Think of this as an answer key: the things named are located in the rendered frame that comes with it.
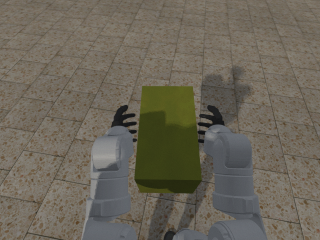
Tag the robot right hand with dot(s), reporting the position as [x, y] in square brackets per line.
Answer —
[217, 119]

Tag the right robot upper arm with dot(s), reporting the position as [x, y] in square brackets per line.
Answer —
[241, 229]

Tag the right robot thigh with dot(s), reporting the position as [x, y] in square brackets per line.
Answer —
[190, 235]

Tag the left robot forearm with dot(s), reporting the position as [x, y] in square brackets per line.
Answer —
[109, 168]

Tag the carton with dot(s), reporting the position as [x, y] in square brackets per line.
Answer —
[167, 155]

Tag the left robot upper arm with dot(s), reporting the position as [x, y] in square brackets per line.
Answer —
[110, 231]

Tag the robot left hand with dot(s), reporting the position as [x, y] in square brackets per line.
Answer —
[119, 118]

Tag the right robot forearm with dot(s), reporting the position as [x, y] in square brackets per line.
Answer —
[233, 168]

